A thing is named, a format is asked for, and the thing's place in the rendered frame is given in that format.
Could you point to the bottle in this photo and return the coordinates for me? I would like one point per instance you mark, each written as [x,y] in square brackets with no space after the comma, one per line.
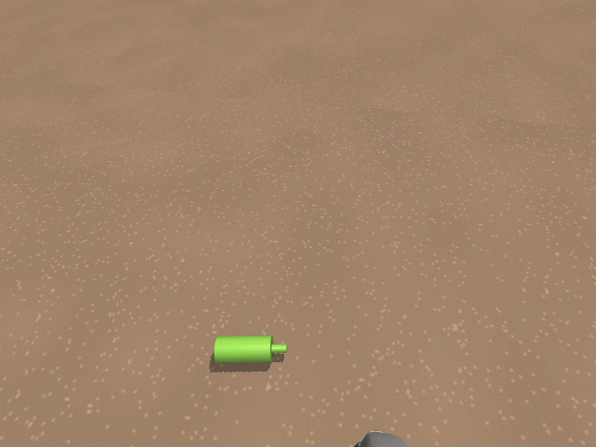
[255,348]

